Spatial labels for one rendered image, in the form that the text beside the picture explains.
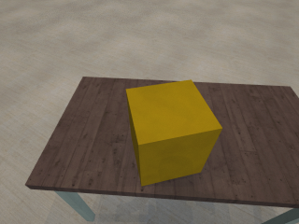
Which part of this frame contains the table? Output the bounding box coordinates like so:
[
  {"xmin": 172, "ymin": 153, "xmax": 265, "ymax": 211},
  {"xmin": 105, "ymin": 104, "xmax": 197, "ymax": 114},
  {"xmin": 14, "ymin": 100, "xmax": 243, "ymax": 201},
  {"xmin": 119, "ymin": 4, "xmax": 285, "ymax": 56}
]
[{"xmin": 25, "ymin": 77, "xmax": 299, "ymax": 224}]

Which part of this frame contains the carton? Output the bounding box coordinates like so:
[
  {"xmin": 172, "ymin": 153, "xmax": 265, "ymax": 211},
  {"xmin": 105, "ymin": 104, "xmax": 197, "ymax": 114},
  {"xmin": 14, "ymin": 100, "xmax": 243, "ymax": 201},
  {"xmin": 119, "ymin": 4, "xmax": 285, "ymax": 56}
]
[{"xmin": 126, "ymin": 79, "xmax": 222, "ymax": 187}]

